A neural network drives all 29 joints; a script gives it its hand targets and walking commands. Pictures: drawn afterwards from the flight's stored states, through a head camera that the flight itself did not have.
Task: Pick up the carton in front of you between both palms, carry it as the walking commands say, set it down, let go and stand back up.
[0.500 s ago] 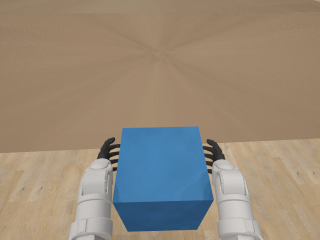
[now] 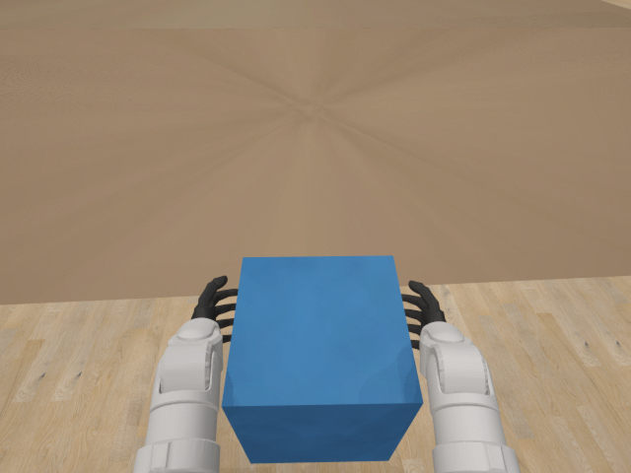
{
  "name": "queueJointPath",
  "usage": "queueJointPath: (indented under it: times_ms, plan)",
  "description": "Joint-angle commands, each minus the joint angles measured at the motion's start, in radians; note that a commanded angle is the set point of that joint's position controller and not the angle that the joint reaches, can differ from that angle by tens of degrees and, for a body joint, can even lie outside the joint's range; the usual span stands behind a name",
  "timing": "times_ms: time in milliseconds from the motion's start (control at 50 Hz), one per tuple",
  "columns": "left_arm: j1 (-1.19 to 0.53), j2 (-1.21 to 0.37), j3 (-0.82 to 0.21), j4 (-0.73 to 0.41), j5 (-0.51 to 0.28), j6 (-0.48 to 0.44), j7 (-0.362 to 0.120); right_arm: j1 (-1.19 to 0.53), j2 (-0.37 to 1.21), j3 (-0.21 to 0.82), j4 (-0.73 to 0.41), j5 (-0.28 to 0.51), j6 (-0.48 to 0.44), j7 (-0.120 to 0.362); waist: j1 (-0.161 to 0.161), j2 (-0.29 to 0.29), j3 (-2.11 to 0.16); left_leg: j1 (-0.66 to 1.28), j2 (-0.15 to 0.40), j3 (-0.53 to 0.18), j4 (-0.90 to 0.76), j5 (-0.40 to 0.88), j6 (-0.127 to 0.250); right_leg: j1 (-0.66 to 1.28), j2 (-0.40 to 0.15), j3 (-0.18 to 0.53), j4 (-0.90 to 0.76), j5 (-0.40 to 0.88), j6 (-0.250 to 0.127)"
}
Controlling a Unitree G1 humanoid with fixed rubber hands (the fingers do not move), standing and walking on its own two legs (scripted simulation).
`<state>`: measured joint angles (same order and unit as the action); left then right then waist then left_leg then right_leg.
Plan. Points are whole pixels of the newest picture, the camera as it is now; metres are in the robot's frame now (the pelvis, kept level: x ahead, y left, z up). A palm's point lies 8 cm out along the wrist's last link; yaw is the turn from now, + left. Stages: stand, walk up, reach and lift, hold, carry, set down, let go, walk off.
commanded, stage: carry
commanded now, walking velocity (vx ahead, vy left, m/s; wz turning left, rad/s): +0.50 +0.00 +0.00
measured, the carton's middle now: (319, 363) +0.29 +0.00 -0.03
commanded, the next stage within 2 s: none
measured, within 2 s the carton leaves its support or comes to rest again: neither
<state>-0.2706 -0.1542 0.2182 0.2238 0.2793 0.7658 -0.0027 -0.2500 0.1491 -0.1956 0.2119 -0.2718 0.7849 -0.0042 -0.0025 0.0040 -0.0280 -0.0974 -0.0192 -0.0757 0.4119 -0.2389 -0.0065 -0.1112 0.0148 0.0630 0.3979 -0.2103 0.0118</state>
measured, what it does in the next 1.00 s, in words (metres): walks ahead: right foot, then left foot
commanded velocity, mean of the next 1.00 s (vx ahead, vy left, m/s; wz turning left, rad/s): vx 0.50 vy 0.00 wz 0.00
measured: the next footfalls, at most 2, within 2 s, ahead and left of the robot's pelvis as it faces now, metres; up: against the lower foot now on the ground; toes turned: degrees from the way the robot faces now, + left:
right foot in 0.44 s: +0.22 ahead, -0.09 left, +0.00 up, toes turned -9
left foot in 0.82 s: +0.52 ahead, +0.15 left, +0.00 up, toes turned +15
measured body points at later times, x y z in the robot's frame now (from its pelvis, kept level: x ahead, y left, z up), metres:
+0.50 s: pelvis +0.16 +0.00 -0.01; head +0.14 +0.00 +0.44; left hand +0.44 +0.16 +0.07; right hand +0.43 -0.15 +0.07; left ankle +0.02 +0.11 -0.71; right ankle +0.19 -0.08 -0.75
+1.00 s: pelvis +0.46 +0.07 +0.00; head +0.49 +0.09 +0.45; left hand +0.74 +0.22 +0.05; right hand +0.73 -0.08 +0.05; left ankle +0.48 +0.14 -0.74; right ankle +0.38 -0.07 -0.65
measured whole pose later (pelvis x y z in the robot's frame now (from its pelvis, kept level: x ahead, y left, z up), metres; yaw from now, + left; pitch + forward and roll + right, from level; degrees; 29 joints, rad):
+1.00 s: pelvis +0.46 +0.07 +0.00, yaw +0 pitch +5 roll -1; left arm -0.16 -0.13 0.11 -0.32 0.11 1.19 0.09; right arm -0.14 0.13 -0.10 -0.30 -0.11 1.18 -0.08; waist -0.02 -0.01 -0.04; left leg -0.33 0.05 0.27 0.43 -0.19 0.08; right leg -0.50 -0.10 -0.08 1.12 -0.32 -0.01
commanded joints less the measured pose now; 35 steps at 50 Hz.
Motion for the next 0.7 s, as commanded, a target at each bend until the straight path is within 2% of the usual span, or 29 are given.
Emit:
queueJointPath:
  times_ms: [0, 20, 60, 80, 100, 120, 140, 160, 180, 200, 220, 240, 260, 300, 320, 360, 380, 400, 420, 440, 460, 480, 500, 520, 540, 580, 620, 680]
  plan:
    - [-0.466, -0.926, -0.563, -0.061, -0.293, -0.014, -0.23, -0.547, 0.916, 0.57, -0.108, 0.309, -0.041, 0.234, 0.002, -0.043, -0.123, -0.235, 0.071, -0.006, -0.052, -0.471, 0.015, -0.09, -0.112, 0.06, -0.105, -0.537, -0.035]
    - [-0.467, -0.93, -0.582, -0.086, -0.301, -0.008, -0.224, -0.556, 0.918, 0.589, -0.132, 0.322, -0.036, 0.232, 0.007, -0.057, -0.13, -0.26, 0.063, 0.014, -0.005, -0.395, 0.01, -0.074, -0.13, 0.078, -0.102, -0.498, -0.046]
    - [-0.431, -0.923, -0.631, -0.144, -0.329, 0.019, -0.206, -0.549, 0.915, 0.647, -0.192, 0.367, -0.009, 0.226, 0.014, -0.117, -0.236, -0.236, 0.018, 0.106, 0.15, -0.168, -0.003, -0.041, -0.19, 0.16, -0.141, -0.405, -0.092]
    - [-0.41, -0.913, -0.66, -0.178, -0.344, 0.041, -0.196, -0.544, 0.907, 0.68, -0.224, 0.39, 0.012, 0.222, 0.014, -0.138, -0.261, -0.239, 0.005, 0.134, 0.144, -0.15, -0.002, -0.041, -0.219, 0.192, -0.15, -0.41, -0.116]
    - [-0.406, -0.899, -0.684, -0.217, -0.357, 0.066, -0.185, -0.546, 0.897, 0.705, -0.253, 0.411, 0.036, 0.218, 0.012, -0.136, -0.264, -0.212, 0.005, 0.151, 0.099, -0.161, 0.005, -0.075, -0.225, 0.183, -0.144, -0.431, -0.127]
    - [-0.413, -0.885, -0.704, -0.255, -0.371, 0.096, -0.177, -0.543, 0.885, 0.724, -0.277, 0.428, 0.063, 0.213, 0.01, -0.119, -0.26, -0.168, 0.005, 0.157, 0.051, -0.189, 0.013, -0.125, -0.208, 0.147, -0.131, -0.462, -0.119]
    - [-0.42, -0.87, -0.726, -0.291, -0.388, 0.126, -0.17, -0.54, 0.871, 0.739, -0.303, 0.444, 0.092, 0.206, 0.008, -0.088, -0.244, -0.114, 0.031, 0.123, -0.003, -0.225, 0.024, -0.194, -0.179, 0.094, -0.082, -0.467, -0.098]
    - [-0.43, -0.858, -0.747, -0.321, -0.409, 0.157, -0.166, -0.528, 0.849, 0.745, -0.319, 0.453, 0.122, 0.199, 0.0, 0.017, -0.22, -0.054, 0.123, -0.017, -0.089, -0.319, 0.052, -0.297, -0.119, -0.003, 0.054, -0.421, -0.06]
    - [-0.446, -0.848, -0.768, -0.339, -0.432, 0.189, -0.162, -0.499, 0.827, 0.749, -0.33, 0.458, 0.154, 0.191, -0.013, 0.201, -0.207, 0.042, 0.268, -0.255, -0.212, -0.437, 0.108, -0.445, -0.048, -0.131, 0.295, -0.308, -0.014]
    - [-0.454, -0.832, -0.791, -0.359, -0.457, 0.22, -0.161, -0.46, 0.811, 0.751, -0.339, 0.459, 0.185, 0.181, -0.02, 0.259, -0.144, 0.128, 0.369, -0.425, -0.267, -0.354, 0.166, -0.624, -0.024, -0.17, 0.35, -0.305, -0.006]
    - [-0.473, -0.845, -0.819, -0.393, -0.491, 0.246, -0.164, -0.462, 0.797, 0.75, -0.379, 0.462, 0.21, 0.171, -0.023, 0.214, -0.122, 0.151, 0.39, -0.437, -0.246, -0.189, 0.21, -0.664, -0.065, -0.13, 0.354, -0.3, -0.021]
    - [-0.465, -0.856, -0.836, -0.413, -0.521, 0.268, -0.166, -0.464, 0.808, 0.761, -0.425, 0.478, 0.236, 0.162, -0.021, 0.155, -0.153, 0.175, 0.377, -0.371, -0.229, -0.081, 0.207, -0.651, -0.073, -0.13, 0.337, -0.287, -0.025]
    - [-0.448, -0.866, -0.848, -0.435, -0.546, 0.287, -0.167, -0.468, 0.815, 0.777, -0.478, 0.496, 0.259, 0.155, -0.021, 0.128, -0.19, 0.198, 0.352, -0.29, -0.216, -0.014, 0.188, -0.618, -0.064, -0.149, 0.299, -0.254, -0.025]
    - [-0.399, -0.873, -0.857, -0.481, -0.571, 0.321, -0.161, -0.436, 0.824, 0.795, -0.546, 0.519, 0.299, 0.149, -0.021, 0.158, -0.25, 0.201, 0.292, -0.15, -0.187, 0.113, 0.149, -0.524, -0.031, -0.204, 0.227, -0.157, -0.015]
    - [-0.371, -0.87, -0.855, -0.504, -0.572, 0.337, -0.156, -0.406, 0.828, 0.798, -0.565, 0.528, 0.317, 0.151, -0.022, 0.177, -0.264, 0.19, 0.276, -0.104, -0.175, 0.155, 0.139, -0.478, -0.02, -0.225, 0.189, -0.134, -0.012]
    - [-0.301, -0.859, -0.845, -0.544, -0.558, 0.369, -0.147, -0.342, 0.832, 0.801, -0.593, 0.539, 0.35, 0.159, -0.019, 0.175, -0.271, 0.132, 0.248, -0.03, -0.139, 0.164, 0.128, -0.355, 0.0, -0.271, 0.081, -0.07, -0.005]
    - [-0.264, -0.855, -0.838, -0.558, -0.546, 0.382, -0.143, -0.319, 0.834, 0.803, -0.604, 0.544, 0.365, 0.163, -0.009, 0.145, -0.278, 0.049, 0.222, 0.028, -0.082, 0.143, 0.113, -0.211, 0.014, -0.301, -0.008, 0.014, -0.003]
    - [-0.241, -0.854, -0.83, -0.57, -0.536, 0.394, -0.141, -0.288, 0.833, 0.804, -0.613, 0.545, 0.378, 0.167, -0.006, 0.1, -0.307, -0.073, 0.194, 0.081, 0.009, 0.166, 0.09, -0.006, 0.014, -0.302, -0.049, 0.06, -0.011]
    - [-0.209, -0.862, -0.819, -0.57, -0.531, 0.407, -0.14, -0.278, 0.821, 0.801, -0.626, 0.55, 0.392, 0.17, 0.005, 0.054, -0.348, -0.229, 0.171, 0.127, 0.131, 0.136, 0.061, 0.209, -0.061, -0.228, -0.042, 0.019, -0.031]
    - [-0.209, -0.836, -0.805, -0.586, -0.522, 0.417, -0.137, -0.317, 0.801, 0.81, -0.656, 0.567, 0.41, 0.175, 0.027, -0.134, -0.38, -0.442, 0.11, 0.197, 0.399, -0.051, 0.013, 0.35, -0.292, 0.122, -0.145, -0.249, -0.109]
    - [-0.242, -0.825, -0.792, -0.578, -0.518, 0.425, -0.135, -0.401, 0.786, 0.824, -0.696, 0.596, 0.429, 0.178, 0.031, -0.289, -0.335, -0.691, 0.026, 0.198, 0.577, -0.264, 0.009, 0.42, -0.473, 0.422, -0.197, -0.264, -0.237]
    - [-0.283, -0.832, -0.788, -0.605, -0.527, 0.435, -0.13, -0.452, 0.784, 0.831, -0.703, 0.612, 0.44, 0.181, 0.03, -0.191, -0.295, -0.737, 0.096, 0.113, 0.694, -0.281, 0.035, 0.355, -0.502, 0.448, -0.193, -0.197, -0.277]
    - [-0.318, -0.841, -0.791, -0.628, -0.539, 0.444, -0.126, -0.471, 0.787, 0.826, -0.7, 0.623, 0.446, 0.184, 0.028, -0.112, -0.277, -0.737, 0.132, 0.092, 0.734, -0.259, 0.045, 0.284, -0.474, 0.381, -0.188, -0.137, -0.269]
    - [-0.349, -0.845, -0.796, -0.643, -0.553, 0.454, -0.123, -0.471, 0.797, 0.816, -0.683, 0.624, 0.45, 0.183, 0.023, -0.045, -0.278, -0.713, 0.158, 0.085, 0.713, -0.193, 0.046, 0.24, -0.442, 0.292, -0.211, -0.143, -0.238]
    - [-0.373, -0.847, -0.802, -0.647, -0.564, 0.462, -0.123, -0.46, 0.803, 0.806, -0.669, 0.622, 0.454, 0.18, 0.021, -0.036, -0.268, -0.68, 0.17, 0.091, 0.634, -0.137, 0.039, 0.199, -0.413, 0.209, -0.244, -0.155, -0.204]
    - [-0.375, -0.845, -0.809, -0.632, -0.581, 0.475, -0.129, -0.434, 0.81, 0.79, -0.634, 0.602, 0.459, 0.169, 0.023, -0.078, -0.255, -0.612, 0.149, 0.143, 0.504, -0.068, 0.021, 0.164, -0.355, 0.065, -0.267, -0.054, -0.165]
    - [-0.356, -0.841, -0.811, -0.605, -0.592, 0.484, -0.141, -0.391, 0.814, 0.774, -0.598, 0.571, 0.462, 0.158, 0.021, -0.096, -0.235, -0.577, 0.128, 0.186, 0.37, -0.007, 0.004, 0.155, -0.315, -0.028, -0.261, 0.038, -0.151]
    - [-0.342, -0.841, -0.81, -0.575, -0.597, 0.488, -0.157, -0.36, 0.827, 0.762, -0.564, 0.54, 0.462, 0.147, 0.023, -0.136, -0.201, -0.5, 0.085, 0.261, 0.201, 0.08, 0.005, 0.136, -0.27, -0.138, -0.228, 0.191, -0.129]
